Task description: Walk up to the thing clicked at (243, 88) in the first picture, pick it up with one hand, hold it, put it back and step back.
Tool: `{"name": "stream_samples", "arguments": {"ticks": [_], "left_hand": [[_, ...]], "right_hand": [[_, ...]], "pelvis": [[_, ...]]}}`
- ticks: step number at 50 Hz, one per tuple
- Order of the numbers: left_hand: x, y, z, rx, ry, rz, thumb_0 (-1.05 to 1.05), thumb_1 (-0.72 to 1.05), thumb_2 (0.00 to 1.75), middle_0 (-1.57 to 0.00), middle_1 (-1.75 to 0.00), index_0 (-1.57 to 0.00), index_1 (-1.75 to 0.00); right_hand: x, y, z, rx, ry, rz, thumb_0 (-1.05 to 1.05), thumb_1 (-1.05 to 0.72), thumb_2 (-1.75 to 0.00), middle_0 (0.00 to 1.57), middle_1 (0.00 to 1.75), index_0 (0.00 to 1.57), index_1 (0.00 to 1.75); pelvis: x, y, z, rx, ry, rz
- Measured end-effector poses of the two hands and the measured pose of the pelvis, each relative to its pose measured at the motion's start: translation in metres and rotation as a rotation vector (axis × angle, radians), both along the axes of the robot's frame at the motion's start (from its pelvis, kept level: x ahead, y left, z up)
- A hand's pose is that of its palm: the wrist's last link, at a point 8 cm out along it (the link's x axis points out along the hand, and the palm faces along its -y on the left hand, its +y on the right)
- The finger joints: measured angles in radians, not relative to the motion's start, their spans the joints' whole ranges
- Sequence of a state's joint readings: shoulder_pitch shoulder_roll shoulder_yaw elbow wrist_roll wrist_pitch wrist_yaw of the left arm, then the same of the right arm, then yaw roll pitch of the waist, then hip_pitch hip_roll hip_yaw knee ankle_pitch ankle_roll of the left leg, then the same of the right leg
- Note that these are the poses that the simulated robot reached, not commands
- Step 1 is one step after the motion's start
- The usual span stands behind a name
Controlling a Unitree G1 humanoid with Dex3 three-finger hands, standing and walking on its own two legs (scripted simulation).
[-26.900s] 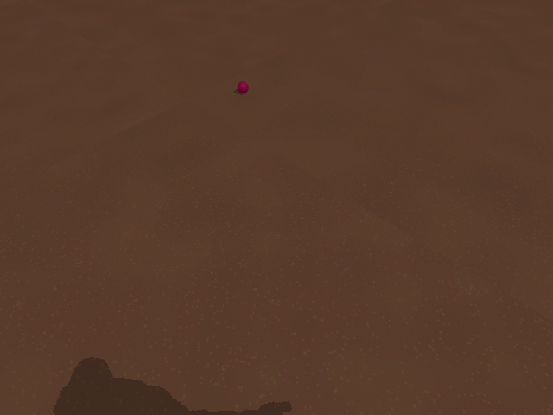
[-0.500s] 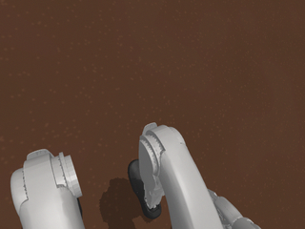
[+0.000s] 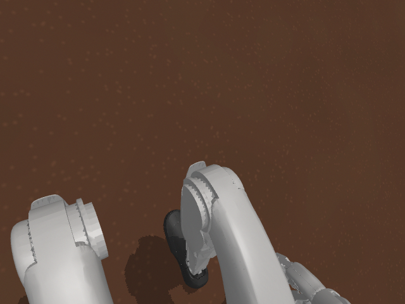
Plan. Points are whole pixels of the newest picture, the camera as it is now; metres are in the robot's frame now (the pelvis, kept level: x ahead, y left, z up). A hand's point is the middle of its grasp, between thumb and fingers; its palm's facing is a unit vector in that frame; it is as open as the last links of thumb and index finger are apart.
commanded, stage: close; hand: left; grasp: from above
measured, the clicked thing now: out of the picture +0.42 +0.39 -0.27
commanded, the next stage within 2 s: settle in 1.52 s
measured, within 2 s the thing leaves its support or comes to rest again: leaves its support in 1.90 s
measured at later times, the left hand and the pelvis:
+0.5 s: hand out of the picture +0.41 +0.37 -0.24, palm faces -0.42 -0.20 -0.89, open 11.5 cm; pelvis +0.00 +0.00 +0.00, yaw +0 degrees
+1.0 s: hand out of the picture +0.41 +0.38 -0.25, palm faces -0.42 -0.18 -0.89, open 9.7 cm; pelvis +0.00 +0.00 +0.00, yaw -1 degrees
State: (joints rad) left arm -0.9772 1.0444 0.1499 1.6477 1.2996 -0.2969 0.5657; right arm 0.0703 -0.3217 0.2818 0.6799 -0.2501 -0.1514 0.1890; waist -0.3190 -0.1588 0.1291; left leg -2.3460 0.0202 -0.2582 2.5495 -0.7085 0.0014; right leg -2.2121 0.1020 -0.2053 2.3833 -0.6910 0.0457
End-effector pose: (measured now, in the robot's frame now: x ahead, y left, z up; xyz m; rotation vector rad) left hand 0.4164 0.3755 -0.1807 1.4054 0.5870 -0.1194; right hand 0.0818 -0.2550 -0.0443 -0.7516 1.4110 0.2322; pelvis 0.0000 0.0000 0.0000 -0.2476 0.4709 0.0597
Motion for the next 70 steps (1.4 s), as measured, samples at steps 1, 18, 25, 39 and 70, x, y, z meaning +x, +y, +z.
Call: {"name": "stream_samples", "arguments": {"ticks": [1,18,25,39,70], "left_hand": [[0.0002,-0.0002,-0.0003,0.001,-0.004,0.001,0.0,-0.44,1.0,-0.11,-1.06,-0.12,-1.05],[0.0,0.0022,-0.0056,0.01,0.024,0.034,0.0,-0.21,0.86,-0.23,-1.05,-0.27,-1.01],[0.0014,0.0025,-0.006,0.003,0.011,0.033,0.0,-0.15,0.82,-0.27,-1.03,-0.32,-0.98],[-0.0019,0.0021,-0.0076,0.006,0.016,0.022,0.0,-0.02,0.76,-0.36,-0.98,-0.42,-0.93],[0.0005,0.0033,-0.007,0.005,0.01,0.036,-0.02,0.06,0.55,-0.49,-0.8,-0.64,-0.79]], "right_hand": [[0.0004,0.0005,0.0002,0.002,-0.002,0.003,0.0,-0.9,-0.9,0.2,0.3,0.2,0.3],[0.0056,0.0093,-0.0069,0.056,-0.019,0.034,0.0,-0.9,-0.9,0.2,0.3,0.2,0.3],[0.0071,0.0083,-0.0061,0.052,-0.015,0.042,0.0,-0.9,-0.9,0.2,0.3,0.2,0.3],[0.0071,0.0055,-0.0013,0.027,-0.015,0.057,0.0,-0.9,-0.9,0.2,0.3,0.2,0.3],[0.0013,0.0079,-0.0007,0.041,-0.01,0.058,0.0,-0.9,-0.9,0.2,0.3,0.2,0.3]], "pelvis": [[-0.0001,0.0001,-0.0002,0.0,-0.001,0.0],[-0.001,-0.0003,-0.0017,0.001,-0.009,-0.004],[-0.0009,-0.0005,-0.0016,-0.002,-0.012,-0.008],[-0.002,0.0,-0.0016,-0.007,-0.018,-0.01],[-0.0032,0.0005,-0.0023,-0.009,-0.024,-0.01]]}}
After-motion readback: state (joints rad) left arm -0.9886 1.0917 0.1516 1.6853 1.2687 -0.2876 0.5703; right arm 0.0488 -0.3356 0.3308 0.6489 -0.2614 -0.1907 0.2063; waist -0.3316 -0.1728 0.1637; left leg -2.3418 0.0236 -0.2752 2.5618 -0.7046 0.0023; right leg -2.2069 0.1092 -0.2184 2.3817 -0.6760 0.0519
